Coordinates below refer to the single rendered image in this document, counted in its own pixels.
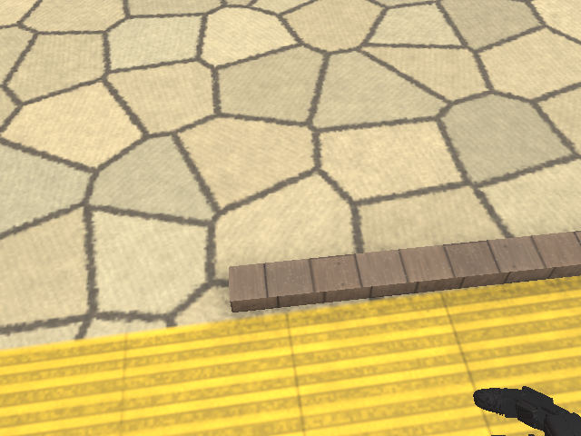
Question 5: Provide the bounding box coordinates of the robot right hand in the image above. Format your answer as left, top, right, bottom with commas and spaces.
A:
473, 386, 581, 436

